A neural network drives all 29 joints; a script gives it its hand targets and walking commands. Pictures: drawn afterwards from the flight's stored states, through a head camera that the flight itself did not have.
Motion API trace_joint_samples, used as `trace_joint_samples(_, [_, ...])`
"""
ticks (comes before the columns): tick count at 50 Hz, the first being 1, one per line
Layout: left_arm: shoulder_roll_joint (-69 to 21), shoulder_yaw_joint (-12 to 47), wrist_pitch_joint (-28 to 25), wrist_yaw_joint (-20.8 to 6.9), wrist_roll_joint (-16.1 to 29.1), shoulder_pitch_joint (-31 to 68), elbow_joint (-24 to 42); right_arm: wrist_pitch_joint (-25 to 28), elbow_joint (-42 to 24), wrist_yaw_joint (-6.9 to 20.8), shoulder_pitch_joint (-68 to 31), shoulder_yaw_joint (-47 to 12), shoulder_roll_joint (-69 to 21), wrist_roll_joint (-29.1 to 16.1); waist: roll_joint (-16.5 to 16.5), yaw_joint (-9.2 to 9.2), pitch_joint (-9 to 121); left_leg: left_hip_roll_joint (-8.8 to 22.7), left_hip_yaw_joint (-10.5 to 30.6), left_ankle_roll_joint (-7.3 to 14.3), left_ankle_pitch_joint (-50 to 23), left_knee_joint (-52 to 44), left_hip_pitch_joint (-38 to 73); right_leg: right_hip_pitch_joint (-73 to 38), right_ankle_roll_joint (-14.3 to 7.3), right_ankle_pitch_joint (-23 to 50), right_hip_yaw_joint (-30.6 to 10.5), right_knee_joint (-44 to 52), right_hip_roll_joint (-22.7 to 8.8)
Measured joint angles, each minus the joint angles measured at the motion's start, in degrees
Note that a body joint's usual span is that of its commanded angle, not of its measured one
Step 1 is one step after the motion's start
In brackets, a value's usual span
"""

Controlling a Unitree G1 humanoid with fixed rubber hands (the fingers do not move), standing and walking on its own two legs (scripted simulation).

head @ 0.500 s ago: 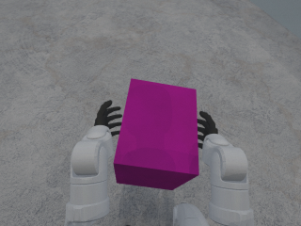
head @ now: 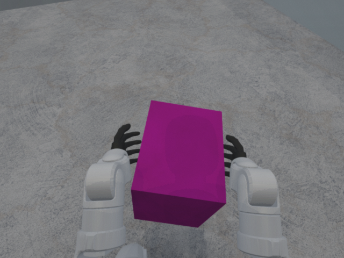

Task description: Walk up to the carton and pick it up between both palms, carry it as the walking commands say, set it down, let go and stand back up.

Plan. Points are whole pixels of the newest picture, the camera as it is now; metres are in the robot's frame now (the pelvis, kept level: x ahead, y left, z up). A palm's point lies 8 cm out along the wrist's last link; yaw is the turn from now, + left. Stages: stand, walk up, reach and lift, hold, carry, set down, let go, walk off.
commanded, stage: carry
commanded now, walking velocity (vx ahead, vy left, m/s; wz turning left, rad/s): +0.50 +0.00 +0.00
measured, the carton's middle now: (175, 167) +0.32 +0.00 -0.01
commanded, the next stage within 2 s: none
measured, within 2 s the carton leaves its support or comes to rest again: neither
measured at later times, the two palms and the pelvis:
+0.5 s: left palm (129, 63) +0.68 +0.15 +0.06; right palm (206, 69) +0.64 -0.10 +0.06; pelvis +0.35 +0.04 +0.00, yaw -3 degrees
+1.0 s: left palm (152, 19) +0.99 +0.09 +0.06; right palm (212, 24) +0.98 -0.17 +0.04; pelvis +0.69 -0.03 +0.00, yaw +0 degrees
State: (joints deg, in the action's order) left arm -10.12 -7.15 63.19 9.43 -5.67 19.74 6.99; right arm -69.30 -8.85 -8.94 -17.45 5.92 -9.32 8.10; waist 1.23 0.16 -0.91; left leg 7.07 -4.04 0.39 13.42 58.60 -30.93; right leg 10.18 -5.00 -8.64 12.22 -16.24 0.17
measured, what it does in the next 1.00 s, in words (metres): walks ahead: left foot, then right foot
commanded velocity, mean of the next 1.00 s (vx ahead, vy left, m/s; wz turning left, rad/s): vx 0.50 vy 0.00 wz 0.00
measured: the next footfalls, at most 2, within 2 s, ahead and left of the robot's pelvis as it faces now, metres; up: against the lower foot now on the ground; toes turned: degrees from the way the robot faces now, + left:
left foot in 0.28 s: +0.41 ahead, +0.12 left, +0.00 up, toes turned +10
right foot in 0.76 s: +0.74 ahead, -0.11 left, +0.00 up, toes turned -12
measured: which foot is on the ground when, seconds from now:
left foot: up 0.00-0.26, down 0.28-0.80, up 0.82-1.00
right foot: down 0.00-0.32, up 0.34-0.74, down 0.76-1.00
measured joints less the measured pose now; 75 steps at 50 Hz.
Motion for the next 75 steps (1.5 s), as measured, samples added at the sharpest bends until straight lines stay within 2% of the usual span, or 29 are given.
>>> trace_joint_samples(7, [0.1, 1.3, -1.0, -1.3, -1.5, -0.2, 0.0, 0.8, -1.6, -0.7, 1.1, -0.3, 0.3, -0.6, -1.0, 0.73, 3.8, 0.6, -1.9, -2.5, -5.1, -14.4, -4.0, -10.8, 1.7, -6.4, -1.2, 4.4, 0.0])
trace_joint_samples(13, [0.0, 1.5, 0.8, -1.2, -2.3, 0.0, 0.8, -0.3, -1.5, -0.4, 0.6, 0.0, 0.2, -0.6, -1.8, -0.21, 5.3, -2.7, -7.2, 0.1, -8.7, -28.6, 0.0, -18.9, 4.6, -15.6, -1.8, 3.0, -0.7])
trace_joint_samples(15, [0.1, 0.7, 0.9, -1.2, -2.3, -0.1, 0.6, 0.0, -0.1, -0.4, 0.2, -0.5, 0.0, -0.5, -3.6, -0.02, 4.6, -4.9, -9.0, 2.8, -13.2, -30.7, 2.9, -18.6, 5.4, -20.1, -2.1, -4.9, -2.9])
trace_joint_samples(16, [0.2, 0.0, 0.8, -1.2, -2.2, -0.4, 0.3, 0.4, 1.3, -0.4, -0.1, -0.9, -0.1, -0.5, -5.1, -0.02, 3.7, -5.7, -9.7, 4.0, -11.4, -28.8, 3.6, -16.0, 5.3, -18.4, -2.7, -13.0, -4.8])
trace_joint_samples(18, [0.6, -0.6, 1.2, -0.6, -1.4, -1.5, 1.5, 0.3, 2.7, -0.7, -1.1, -1.3, -0.3, -0.6, -3.6, 0.22, 1.7, -4.3, -9.7, 5.1, -5.1, -26.4, 4.7, -6.4, 4.8, -16.8, -6.3, -33.5, -3.5])
trace_joint_samples(19, [0.6, -0.6, 1.3, -0.3, -1.0, -1.7, 1.9, 0.4, 2.7, -0.7, -1.1, -1.4, -0.4, -0.7, -2.5, 0.47, 0.5, -3.7, -9.3, 5.0, -3.8, -27.2, 5.9, -1.5, 4.4, -16.6, -7.1, -41.7, -2.5])
trace_joint_samples(20, [0.6, -0.4, 1.4, 0.1, -0.6, -1.6, 2.2, 0.5, 2.3, -0.7, -0.9, -1.3, -0.3, -0.9, -1.8, 0.53, -0.6, -3.3, -9.1, 3.5, -4.4, -29.1, 7.6, 3.1, 4.0, -15.7, -7.5, -47.3, -1.8])
trace_joint_samples(22, [0.5, 0.1, 1.1, 0.2, -0.5, -1.3, 3.1, 0.7, 0.5, -0.7, -0.5, -1.0, -0.2, -1.4, -0.9, 0.51, -2.4, -2.9, -9.0, 3.1, -4.6, -33.3, 11.1, 11.5, 3.5, -13.1, -7.6, -51.7, -1.7])
trace_joint_samples(25, [0.0, 0.5, 0.2, 0.4, -0.4, 0.2, 5.0, 1.7, -2.8, -0.7, -0.3, -0.3, -0.1, -1.8, -0.7, 0.84, -3.8, -2.8, -8.4, 3.2, -4.0, -37.9, 16.0, 20.7, 3.6, -9.6, -7.2, -47.6, -3.4])
trace_joint_samples(28, [-0.2, 1.6, -0.9, 0.7, -0.2, 0.7, 6.2, 2.6, -5.5, -0.4, 0.5, 0.0, 0.1, -1.9, -1.1, 0.8, -2.6, -2.6, -7.3, 2.3, -2.6, -41.6, 20.9, 25.9, 4.7, -4.7, -6.5, -38.8, -5.0])
trace_joint_samples(32, [0.1, 2.6, -0.7, 0.7, -0.3, -0.2, 6.7, 1.9, -6.3, 0.2, 1.0, 0.0, 0.2, -1.8, -1.5, 0.16, 1.3, -2.2, -6.3, 0.3, 0.3, -45.6, 28.3, 26.0, 5.7, 3.9, -4.3, -23.3, -5.3])
trace_joint_samples(36, [0.4, 2.3, 1.2, 0.4, -0.9, -1.1, 5.6, 0.3, -3.6, 0.8, 0.8, -0.4, 0.2, -1.2, -1.5, -0.32, 5.4, -1.8, -5.6, -2.2, 6.0, -45.6, 35.0, 21.1, 5.3, 9.7, -0.6, -12.5, -3.8])
trace_joint_samples(38, [0.2, 1.8, 2.2, 0.4, -1.1, -0.6, 3.9, -0.7, -2.1, 0.8, 0.8, -0.3, 0.2, -0.7, -1.7, -0.56, 6.7, -1.6, -4.7, -3.1, 10.9, -40.0, 36.3, 16.2, 4.8, 10.5, 1.4, -8.3, -2.9])
trace_joint_samples(40, [0.1, 1.8, 1.9, 0.2, -1.4, -0.4, 0.8, -1.0, 0.5, 0.8, 0.2, 0.1, 0.5, 0.1, 0.3, -2.04, 7.3, 0.4, -3.5, -2.0, 14.0, -25.8, 32.4, 14.4, 0.5, 2.7, 2.2, -10.8, -1.3])
trace_joint_samples(41, [0.1, 1.7, 1.7, 0.4, -1.6, -0.1, -0.7, -1.1, 2.0, 0.8, -0.2, 0.2, 0.4, 0.5, 1.0, -2.27, 6.6, 0.0, -1.3, -1.1, 13.7, -16.7, 28.5, 14.2, -0.3, 0.8, 2.2, -12.7, -1.1])
trace_joint_samples(42, [0.0, 1.5, 1.7, 0.7, -1.8, 0.1, -2.4, -1.2, 3.4, 0.7, -0.3, 0.5, 0.2, 1.0, 1.0, -2.04, 5.8, -1.1, 0.1, -0.4, 13.0, -7.8, 24.0, 13.4, -0.7, 0.1, 2.2, -13.1, -1.5])
trace_joint_samples(44, [-0.2, 0.1, 0.2, -0.7, -2.9, 0.8, -7.8, 0.0, 8.0, 1.3, -0.5, 1.4, -0.2, 2.7, 0.3, -1.94, 4.2, -2.4, 0.5, 0.7, 10.7, 3.9, 15.9, 10.3, -0.4, 0.2, 1.8, -10.7, -1.8])
trace_joint_samples(46, [0.1, 0.1, -0.5, -0.2, -2.3, -0.2, -8.3, 0.5, 8.8, 0.9, 0.0, 0.2, 0.0, 2.6, 0.0, -1.72, 2.5, -2.1, -0.2, 1.1, 6.8, 6.3, 9.6, 6.9, 0.0, 0.3, 0.9, -7.1, -1.4])
trace_joint_samples(49, [0.1, -0.1, -2.3, 0.0, -0.9, -0.1, -6.2, 1.8, 6.3, 0.3, -0.3, 0.3, -0.1, 1.9, 0.5, -0.74, 0.3, -0.5, -0.2, 1.0, 1.8, 2.9, 2.4, 2.3, 0.4, -0.2, 0.1, -3.0, -0.5])
trace_joint_samples(55, [-0.3, 0.5, -4.9, -0.7, -0.7, 0.8, -2.5, 4.2, 0.4, -0.9, 0.3, 0.3, 0.1, 0.2, -0.4, 0.65, 1.4, 1.3, -1.2, -1.5, -2.9, -10.7, -3.6, -6.6, 1.4, -4.0, -1.3, 2.4, 0.1])
trace_joint_samples(59, [-0.2, 1.4, -3.7, -1.0, -1.8, 0.5, -1.8, 3.4, -0.7, -0.9, 0.7, 0.5, 0.2, -0.4, -1.4, 0.84, 4.0, 0.2, -3.3, -1.6, -5.3, -20.4, -2.8, -12.5, 3.0, -8.9, -1.8, 3.5, -0.5])
trace_joint_samples(62, [0.0, 1.7, -2.1, -1.1, -2.3, 0.1, -1.6, 2.3, -0.4, -0.6, 0.8, 0.5, 0.2, -0.7, -1.8, 0.48, 5.3, -1.7, -6.3, -0.3, -7.5, -27.1, -0.5, -16.8, 4.7, -13.6, -1.9, 3.0, -1.1])
trace_joint_samples(64, [0.0, 1.1, -1.5, -1.3, -2.8, 0.0, -2.1, 2.0, 1.2, -0.3, 0.2, 0.5, 0.0, -0.5, -2.0, 0.1, 5.3, -3.6, -8.5, 1.0, -10.5, -31.5, 2.7, -18.1, 5.7, -17.9, -2.4, -1.7, -1.9])
trace_joint_samples(65, [0.1, 0.4, -1.5, -1.3, -2.8, -0.1, -2.5, 2.5, 2.7, -0.3, 0.0, 0.1, 0.0, -0.4, -3.8, 0.42, 4.8, -5.0, -9.3, 2.9, -11.8, -30.7, 3.5, -17.0, 6.0, -20.1, -2.6, -7.4, -3.8])
trace_joint_samples(66, [0.2, -0.3, -1.3, -1.2, -2.5, -0.4, -2.5, 2.7, 4.0, -0.4, -0.3, -0.3, -0.1, -0.5, -5.0, 0.32, 4.0, -5.6, -10.0, 4.1, -9.9, -28.6, 4.0, -14.1, 5.6, -18.1, -3.4, -15.8, -5.5])
trace_joint_samples(68, [0.7, -0.4, -0.2, -0.3, -1.3, -1.8, -0.1, 2.1, 4.1, -2.0, -0.9, -1.5, -0.3, -1.3, -3.4, 0.41, 1.6, -4.1, -9.9, 5.2, -4.8, -26.3, 5.1, -4.7, 5.0, -17.4, -6.7, -35.3, -3.9])
trace_joint_samples(70, [0.7, 0.0, 0.2, 0.4, -0.5, -1.9, 1.0, 1.7, 3.1, -1.9, -0.7, -1.5, -0.2, -1.4, -1.8, 0.51, -0.8, -3.3, -9.4, 4.0, -3.9, -29.0, 8.0, 4.3, 4.2, -15.7, -7.6, -47.7, -2.2])
trace_joint_samples(72, [0.5, 0.6, 0.5, 1.0, -0.2, -1.3, 2.2, 1.7, 1.2, -1.5, -0.4, -1.0, -0.1, -1.6, -1.0, 0.27, -2.6, -3.0, -9.2, 3.9, -4.2, -33.0, 11.3, 12.4, 3.7, -13.2, -7.5, -51.7, -2.2])
trace_joint_samples(75, [-0.1, 0.9, 0.2, 1.4, -0.2, 0.4, 4.2, 2.3, -2.1, -1.1, -0.3, -0.1, -0.2, -1.8, -0.9, 0.42, -3.8, -2.9, -8.5, 3.7, -3.7, -37.2, 15.8, 21.5, 3.9, -9.1, -7.0, -48.4, -3.8])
